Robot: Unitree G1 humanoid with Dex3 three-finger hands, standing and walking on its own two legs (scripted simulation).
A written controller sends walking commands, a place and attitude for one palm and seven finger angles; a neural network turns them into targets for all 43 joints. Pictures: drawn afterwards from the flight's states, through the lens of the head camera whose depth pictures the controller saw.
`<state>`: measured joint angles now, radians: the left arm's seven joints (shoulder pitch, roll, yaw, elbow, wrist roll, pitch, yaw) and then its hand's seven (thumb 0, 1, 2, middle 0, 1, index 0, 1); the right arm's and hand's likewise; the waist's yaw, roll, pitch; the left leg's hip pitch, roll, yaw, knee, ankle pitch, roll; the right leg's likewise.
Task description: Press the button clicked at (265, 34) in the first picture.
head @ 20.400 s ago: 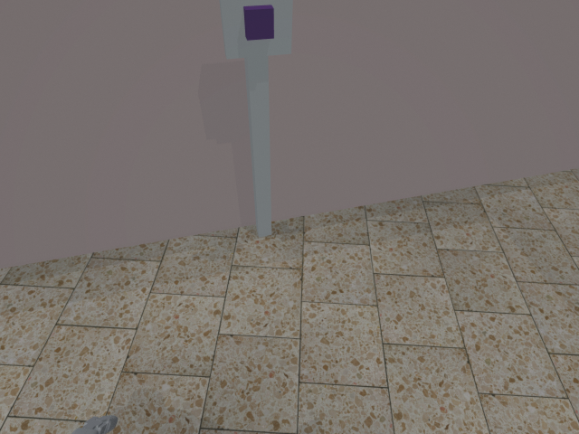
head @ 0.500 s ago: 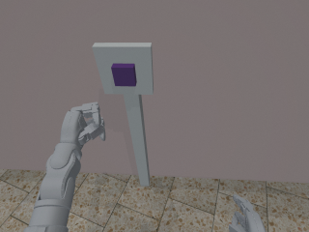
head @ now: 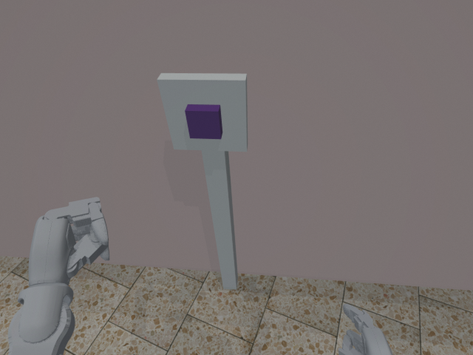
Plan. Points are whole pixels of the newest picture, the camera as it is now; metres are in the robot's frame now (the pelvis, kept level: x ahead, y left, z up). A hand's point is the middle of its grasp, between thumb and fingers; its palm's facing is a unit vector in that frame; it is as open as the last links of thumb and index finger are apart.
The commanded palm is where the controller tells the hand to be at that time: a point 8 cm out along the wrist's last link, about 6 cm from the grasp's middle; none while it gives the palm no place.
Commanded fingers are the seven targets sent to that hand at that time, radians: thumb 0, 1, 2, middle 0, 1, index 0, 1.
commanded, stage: draw the hand back to the body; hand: left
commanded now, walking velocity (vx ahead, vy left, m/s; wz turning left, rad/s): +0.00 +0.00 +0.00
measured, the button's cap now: (204, 121) +0.54 +0.14 +0.14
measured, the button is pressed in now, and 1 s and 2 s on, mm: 0 0 0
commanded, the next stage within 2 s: step back with the hand held close in 0.50 s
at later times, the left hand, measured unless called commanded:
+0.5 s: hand (66, 262) +0.18 +0.24 +0.15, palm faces +0.43 -0.82 -0.37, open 3.1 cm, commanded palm +0.13 +0.28 +0.17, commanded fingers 0.00 0.90 0.90 -1.30 -1.50 -1.30 -1.50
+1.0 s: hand (58, 272) +0.17 +0.25 +0.15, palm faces +0.30 -0.80 -0.53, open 3.1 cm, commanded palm +0.11 +0.30 +0.17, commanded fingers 0.00 0.90 0.90 -1.30 -1.50 -1.30 -1.50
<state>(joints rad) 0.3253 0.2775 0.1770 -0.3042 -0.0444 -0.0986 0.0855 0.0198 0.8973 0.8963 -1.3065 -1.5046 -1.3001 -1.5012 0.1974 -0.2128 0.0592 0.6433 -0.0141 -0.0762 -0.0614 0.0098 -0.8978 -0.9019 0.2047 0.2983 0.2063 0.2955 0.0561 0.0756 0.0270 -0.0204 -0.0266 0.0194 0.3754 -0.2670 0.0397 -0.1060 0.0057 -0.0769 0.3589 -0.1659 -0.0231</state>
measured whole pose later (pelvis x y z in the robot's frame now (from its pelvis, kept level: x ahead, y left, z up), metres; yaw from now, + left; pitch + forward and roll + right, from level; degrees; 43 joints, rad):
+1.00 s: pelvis -0.02 +0.02 -0.01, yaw +0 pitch +2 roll +0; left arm 0.65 0.40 0.37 -0.57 -0.04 -0.19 0.11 0.02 0.89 0.89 -1.31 -1.50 -1.30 -1.50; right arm 0.19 -0.24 -0.03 0.56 0.00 -0.01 -0.08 0.01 -0.90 -0.90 0.20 0.30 0.20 0.30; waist 0.00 0.03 0.02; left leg -0.26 -0.05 0.03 0.50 -0.28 0.06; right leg -0.34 -0.03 -0.07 0.48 -0.17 0.00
